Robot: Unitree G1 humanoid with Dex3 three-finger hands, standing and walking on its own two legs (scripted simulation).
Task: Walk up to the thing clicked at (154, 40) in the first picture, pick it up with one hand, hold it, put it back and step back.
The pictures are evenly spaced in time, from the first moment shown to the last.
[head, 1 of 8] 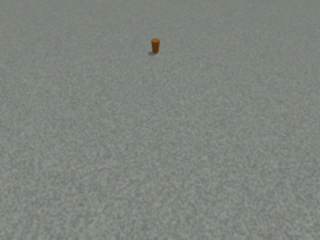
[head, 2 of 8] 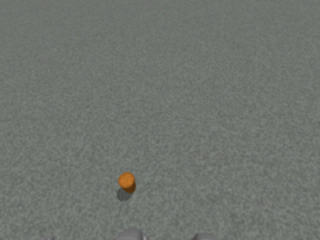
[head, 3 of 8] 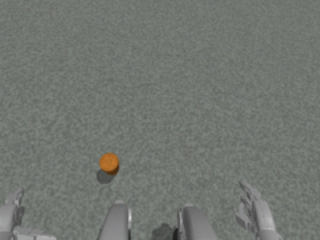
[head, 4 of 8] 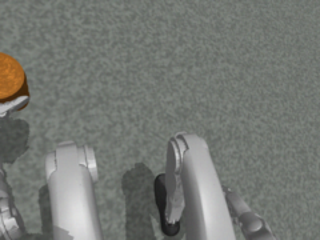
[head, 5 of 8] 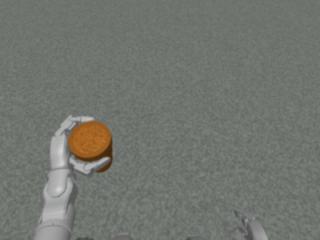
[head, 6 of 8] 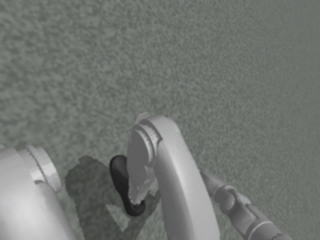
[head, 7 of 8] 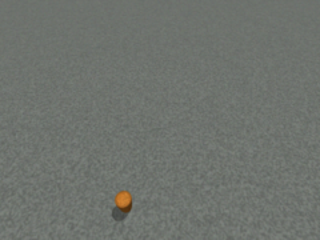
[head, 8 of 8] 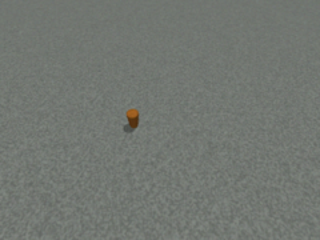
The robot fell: no
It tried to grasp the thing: yes
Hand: left
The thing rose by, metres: 0.68
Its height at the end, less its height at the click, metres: +0.00
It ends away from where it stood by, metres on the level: 0.01
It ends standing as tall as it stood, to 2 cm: yes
